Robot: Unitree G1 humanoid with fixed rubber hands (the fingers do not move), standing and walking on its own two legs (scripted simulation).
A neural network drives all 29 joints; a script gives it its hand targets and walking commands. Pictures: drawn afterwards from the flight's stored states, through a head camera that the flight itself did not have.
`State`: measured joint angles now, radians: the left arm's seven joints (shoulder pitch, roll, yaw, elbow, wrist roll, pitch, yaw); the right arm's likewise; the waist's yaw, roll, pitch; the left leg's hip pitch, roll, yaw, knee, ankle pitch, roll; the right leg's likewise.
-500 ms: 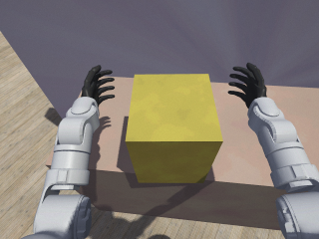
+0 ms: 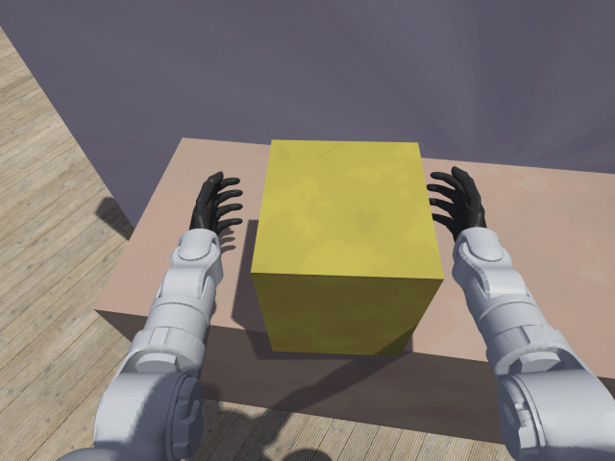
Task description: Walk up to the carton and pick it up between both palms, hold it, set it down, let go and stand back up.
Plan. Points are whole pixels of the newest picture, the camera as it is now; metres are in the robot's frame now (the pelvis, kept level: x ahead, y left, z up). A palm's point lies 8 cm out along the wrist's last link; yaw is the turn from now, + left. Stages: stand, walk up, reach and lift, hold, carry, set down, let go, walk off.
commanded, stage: reach and lift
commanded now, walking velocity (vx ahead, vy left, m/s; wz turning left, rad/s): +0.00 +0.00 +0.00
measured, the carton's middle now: (339, 254) +0.39 +0.01 +0.01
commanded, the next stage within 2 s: none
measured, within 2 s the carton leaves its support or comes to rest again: neither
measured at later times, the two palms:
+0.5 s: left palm (221, 241) +0.40 +0.19 +0.02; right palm (462, 248) +0.40 -0.16 +0.03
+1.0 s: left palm (243, 252) +0.38 +0.15 +0.01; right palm (445, 262) +0.38 -0.14 +0.01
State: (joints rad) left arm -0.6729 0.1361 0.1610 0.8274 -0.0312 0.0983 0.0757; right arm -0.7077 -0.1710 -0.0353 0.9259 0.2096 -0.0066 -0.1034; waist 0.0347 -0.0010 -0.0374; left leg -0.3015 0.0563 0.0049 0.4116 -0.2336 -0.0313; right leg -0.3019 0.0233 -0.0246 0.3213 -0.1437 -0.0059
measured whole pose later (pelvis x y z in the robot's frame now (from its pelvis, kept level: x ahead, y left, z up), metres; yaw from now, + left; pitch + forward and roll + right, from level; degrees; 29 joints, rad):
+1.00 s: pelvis -0.02 +0.00 -0.03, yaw +3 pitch +16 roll -2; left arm -0.87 0.08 0.22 1.47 -0.01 -0.49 0.11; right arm -0.76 0.02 -0.34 1.13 -0.17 -0.27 -0.15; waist -0.05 0.06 -0.17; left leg -0.65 0.03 -0.05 0.67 -0.30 -0.03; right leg -0.64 0.00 -0.07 0.60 -0.24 -0.01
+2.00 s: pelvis +0.00 +0.01 -0.01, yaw +3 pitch +14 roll -2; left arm -0.75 0.02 0.27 1.34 0.08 -0.47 0.13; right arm -0.65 0.03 -0.36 1.08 -0.20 -0.31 -0.13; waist -0.04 0.05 -0.15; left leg -0.51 0.03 -0.05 0.54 -0.27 -0.02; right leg -0.49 0.00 -0.06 0.45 -0.20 0.01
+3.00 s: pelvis -0.02 +0.00 +0.00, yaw +2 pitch +14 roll -1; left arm -0.73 0.01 0.27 1.20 0.17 -0.42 0.13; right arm -0.70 0.00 -0.40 1.23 -0.23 -0.49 -0.16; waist 0.02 -0.04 -0.14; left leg -0.49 0.04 -0.02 0.40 -0.16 -0.03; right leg -0.46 0.01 -0.04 0.28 -0.07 0.00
